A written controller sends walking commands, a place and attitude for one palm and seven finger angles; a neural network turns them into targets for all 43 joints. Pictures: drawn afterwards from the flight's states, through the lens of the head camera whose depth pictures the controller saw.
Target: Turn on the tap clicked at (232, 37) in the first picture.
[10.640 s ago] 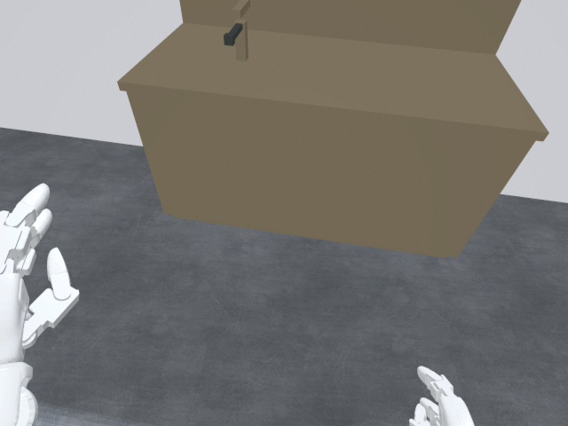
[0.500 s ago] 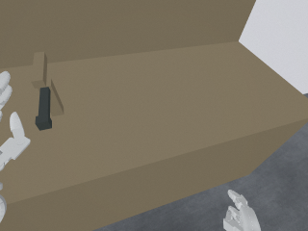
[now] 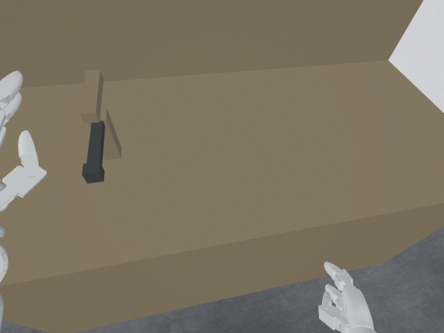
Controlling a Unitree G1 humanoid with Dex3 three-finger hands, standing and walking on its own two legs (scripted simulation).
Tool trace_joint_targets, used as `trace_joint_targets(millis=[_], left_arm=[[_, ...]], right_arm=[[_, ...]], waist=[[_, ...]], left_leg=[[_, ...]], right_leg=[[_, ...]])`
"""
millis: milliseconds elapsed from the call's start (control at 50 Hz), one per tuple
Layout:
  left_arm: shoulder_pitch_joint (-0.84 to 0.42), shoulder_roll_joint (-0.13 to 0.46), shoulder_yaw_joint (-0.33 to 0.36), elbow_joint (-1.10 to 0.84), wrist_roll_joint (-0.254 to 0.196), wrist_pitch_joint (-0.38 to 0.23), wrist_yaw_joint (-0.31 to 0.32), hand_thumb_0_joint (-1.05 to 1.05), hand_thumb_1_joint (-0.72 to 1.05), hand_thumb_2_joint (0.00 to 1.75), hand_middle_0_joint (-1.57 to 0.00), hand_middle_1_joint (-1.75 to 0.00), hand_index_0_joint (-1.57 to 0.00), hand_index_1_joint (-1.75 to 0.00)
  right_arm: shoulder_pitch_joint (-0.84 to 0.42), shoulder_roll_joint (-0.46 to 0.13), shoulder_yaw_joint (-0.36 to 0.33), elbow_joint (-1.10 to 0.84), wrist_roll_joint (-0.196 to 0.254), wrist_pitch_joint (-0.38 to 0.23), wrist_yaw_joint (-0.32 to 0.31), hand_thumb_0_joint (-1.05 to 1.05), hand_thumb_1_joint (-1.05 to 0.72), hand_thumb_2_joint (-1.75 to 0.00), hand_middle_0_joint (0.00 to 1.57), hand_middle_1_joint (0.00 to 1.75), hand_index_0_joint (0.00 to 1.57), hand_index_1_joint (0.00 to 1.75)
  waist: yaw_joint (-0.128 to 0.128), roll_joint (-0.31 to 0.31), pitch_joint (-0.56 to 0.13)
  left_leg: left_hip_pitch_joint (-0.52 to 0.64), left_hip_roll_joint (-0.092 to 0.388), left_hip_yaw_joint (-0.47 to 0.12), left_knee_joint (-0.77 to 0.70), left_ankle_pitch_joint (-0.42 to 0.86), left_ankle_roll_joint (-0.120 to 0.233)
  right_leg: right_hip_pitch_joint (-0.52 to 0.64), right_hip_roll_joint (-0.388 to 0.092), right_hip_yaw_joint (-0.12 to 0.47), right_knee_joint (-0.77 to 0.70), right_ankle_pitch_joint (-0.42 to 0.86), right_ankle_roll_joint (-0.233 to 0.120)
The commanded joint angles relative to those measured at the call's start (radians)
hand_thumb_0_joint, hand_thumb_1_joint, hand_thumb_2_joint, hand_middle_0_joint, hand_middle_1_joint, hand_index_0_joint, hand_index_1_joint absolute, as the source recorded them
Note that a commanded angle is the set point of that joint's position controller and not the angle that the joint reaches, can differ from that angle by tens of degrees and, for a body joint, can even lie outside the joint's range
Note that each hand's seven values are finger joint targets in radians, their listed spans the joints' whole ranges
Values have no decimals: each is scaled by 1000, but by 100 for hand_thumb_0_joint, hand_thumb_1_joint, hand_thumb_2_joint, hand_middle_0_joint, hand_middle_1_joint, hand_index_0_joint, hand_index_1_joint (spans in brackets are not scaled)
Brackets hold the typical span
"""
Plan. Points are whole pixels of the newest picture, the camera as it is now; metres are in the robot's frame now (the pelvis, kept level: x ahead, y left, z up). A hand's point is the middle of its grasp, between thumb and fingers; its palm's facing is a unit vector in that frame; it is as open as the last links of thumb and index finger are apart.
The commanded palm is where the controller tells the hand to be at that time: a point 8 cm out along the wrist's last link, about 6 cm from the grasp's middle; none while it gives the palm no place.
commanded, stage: come to a stop and stand still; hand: left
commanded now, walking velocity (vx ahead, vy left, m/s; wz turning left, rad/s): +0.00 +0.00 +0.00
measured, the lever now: (93, 172) +0.33 +0.29 +0.07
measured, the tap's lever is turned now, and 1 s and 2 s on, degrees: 0 0 0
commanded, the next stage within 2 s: look again from close up in 0.90 s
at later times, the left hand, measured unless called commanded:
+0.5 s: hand (29, 204) +0.21 +0.28 +0.17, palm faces +0.37 -0.85 -0.38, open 7.4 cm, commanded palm +0.16 +0.31 +0.18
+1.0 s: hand (37, 191) +0.24 +0.29 +0.16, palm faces +0.34 -0.86 -0.38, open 7.4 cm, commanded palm +0.18 +0.32 +0.18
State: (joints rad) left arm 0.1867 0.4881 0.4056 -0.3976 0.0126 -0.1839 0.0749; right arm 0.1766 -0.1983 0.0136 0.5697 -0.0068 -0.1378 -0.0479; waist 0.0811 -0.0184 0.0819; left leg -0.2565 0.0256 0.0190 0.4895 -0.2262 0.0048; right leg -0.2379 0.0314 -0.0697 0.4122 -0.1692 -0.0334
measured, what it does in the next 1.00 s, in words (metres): stands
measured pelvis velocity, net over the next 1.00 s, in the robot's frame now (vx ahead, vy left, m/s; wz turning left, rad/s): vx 0.01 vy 0.05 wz -0.02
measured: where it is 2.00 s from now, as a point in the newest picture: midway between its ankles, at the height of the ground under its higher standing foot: outside the picture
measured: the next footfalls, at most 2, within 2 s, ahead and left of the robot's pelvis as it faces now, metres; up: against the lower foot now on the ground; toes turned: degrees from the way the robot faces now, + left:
none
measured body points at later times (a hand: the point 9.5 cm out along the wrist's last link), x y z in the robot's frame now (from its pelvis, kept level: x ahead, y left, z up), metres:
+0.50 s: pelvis -0.01 +0.04 +0.00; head +0.01 +0.06 +0.45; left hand +0.19 +0.33 +0.19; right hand +0.14 -0.18 -0.08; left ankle +0.02 +0.11 -0.74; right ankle +0.03 -0.10 -0.74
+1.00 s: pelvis +0.01 +0.05 +0.00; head +0.04 +0.07 +0.45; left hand +0.21 +0.33 +0.18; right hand +0.20 -0.16 -0.07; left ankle +0.02 +0.11 -0.74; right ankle +0.03 -0.10 -0.74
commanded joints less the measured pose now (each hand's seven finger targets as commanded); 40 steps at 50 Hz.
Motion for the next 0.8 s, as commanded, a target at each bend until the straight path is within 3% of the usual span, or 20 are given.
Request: trace_joint_targets(millis=[0,40,60,120,140,160,220,240,260,280,380,480,520,540,560,640,660,740,760,780], left_arm=[[10,54,52,-83,-67,-87,-25,0,90,90,-20,-30,-20,-30],[233,-53,-27,-127,-91,-72,-27,0,90,90,-20,-30,-20,-30],[236,-28,-26,-190,-84,-68,-24,0,90,90,-20,-30,-20,-30],[206,97,104,-195,-77,-68,5,0,90,90,-20,-30,-20,-30],[199,163,174,-211,-72,-69,21,0,90,90,-20,-30,-20,-30],[193,111,139,-194,-80,-77,15,0,90,90,-20,-30,-20,-30],[128,126,140,-281,-76,-114,16,0,90,90,-20,-30,-20,-30],[88,171,172,-326,-63,-122,24,0,90,90,-20,-30,-20,-30],[91,112,119,-303,-65,-128,18,0,90,90,-20,-30,-20,-30],[75,114,114,-322,-61,-133,19,0,90,90,-20,-30,-20,-30],[104,49,55,-256,-52,-137,13,0,90,90,-20,-30,-20,-30],[98,29,35,-213,-40,-136,10,0,90,90,-20,-30,-20,-30],[104,33,42,-202,-38,-136,10,0,90,90,-20,-30,-20,-30],[100,60,67,-221,-34,-133,13,0,90,90,-20,-30,-20,-30],[103,24,37,-211,-40,-136,7,0,90,90,-20,-30,-20,-30],[109,76,82,-291,-42,-133,10,0,90,90,-20,-30,-20,-30],[118,32,43,-271,-49,-134,3,0,90,90,-20,-30,-20,-30],[126,69,75,-311,-47,-128,9,0,90,90,-20,-30,-20,-30],[138,28,40,-272,-53,-125,3,0,90,90,-20,-30,-20,-30],[121,40,43,-294,-50,-124,4,0,90,90,-20,-30,-20,-30]], right_arm=[[1,-135,-73,-138,30,-56,45,0,-90,-90,20,30,20,30],[-39,-115,-62,-155,54,-51,74,0,-90,-90,20,30,20,30],[-29,-125,-61,-169,51,-45,74,0,-90,-90,20,30,20,30],[-67,-120,-50,-175,45,-42,39,0,-90,-90,20,30,20,30],[-90,-122,-43,-169,47,-36,28,0,-90,-90,20,30,20,30],[-65,-116,-36,-176,42,-34,17,0,-90,-90,20,30,20,30],[-48,-116,-28,-181,35,-57,0,0,-90,-90,20,30,20,30],[-70,-119,-25,-173,34,-62,-1,0,-90,-90,20,30,20,30],[-49,-117,-24,-170,29,-68,-3,0,-90,-90,20,30,20,30],[-38,-119,-25,-171,28,-82,-1,0,-90,-90,20,30,20,30],[-17,-121,-27,-138,24,-117,9,0,-90,-90,20,30,20,30],[-20,-124,-30,-127,24,-110,17,0,-90,-90,20,30,20,30],[-16,-119,-30,-132,24,-104,20,0,-90,-90,20,30,20,30],[-41,-117,-26,-130,30,-100,23,0,-90,-90,20,30,20,30],[-27,-119,-25,-134,21,-91,21,0,-90,-90,20,30,20,30],[-45,-113,-26,-147,25,-84,26,0,-90,-90,20,30,20,30],[-31,-115,-27,-148,17,-77,26,0,-90,-90,20,30,20,30],[-44,-112,-29,-155,24,-71,29,0,-90,-90,20,30,20,30],[-31,-116,-28,-154,15,-62,28,0,-90,-90,20,30,20,30],[-26,-120,-35,-158,17,-61,28,0,-90,-90,20,30,20,30]], waist=[[-31,139,-278],[-26,69,-290],[-30,25,-262],[-34,-113,-139],[-37,-87,-126],[-48,-92,-122],[-53,65,-110],[-51,123,-117],[-53,136,-130],[-50,163,-138],[-49,64,-134],[-50,91,-111],[-51,54,-118],[-51,78,-123],[-54,85,-135],[-53,105,-175],[-56,94,-179],[-53,142,-199],[-56,124,-192],[-58,140,-186]], left_leg=[[113,49,4,-28,222,10],[117,57,4,-60,193,21],[86,63,-8,-77,164,21],[13,58,-28,-116,-55,14],[19,57,-27,-125,-90,15],[-8,49,-35,-126,-125,20],[-24,45,-39,-127,-187,25],[-20,54,-43,-140,-206,30],[-39,56,-46,-146,-226,36],[-44,55,-50,-152,-238,34],[-20,56,-66,-149,-208,29],[-43,83,-95,-202,-187,27],[-37,85,-97,-191,-130,22],[-18,84,-93,-197,-94,15],[-22,87,-105,-201,-69,14],[36,79,-83,-158,112,-9],[49,81,-87,-161,151,-14],[102,88,-76,-140,292,-40],[95,91,-81,-144,285,-36],[97,95,-85,-149,291,-43]], right_leg=[[95,-133,176,-2,279,27],[124,-119,138,-5,231,54],[129,-113,122,-18,188,54],[46,-106,131,-102,-69,36],[14,-102,133,-115,-134,28],[18,-109,122,-122,-177,24],[6,-108,156,-113,-204,12],[10,-102,153,-98,-194,12],[39,-101,138,-85,-172,12],[56,-95,140,-73,-160,11],[49,-90,129,-79,-123,14],[67,-75,99,-34,-55,22],[80,-81,97,-29,-20,19],[77,-77,85,-22,-6,22],[88,-74,75,-18,11,23],[112,-82,72,6,117,16],[102,-79,64,5,123,15],[99,-80,55,28,145,14],[91,-80,52,16,132,16],[93,-80,55,23,131,13]])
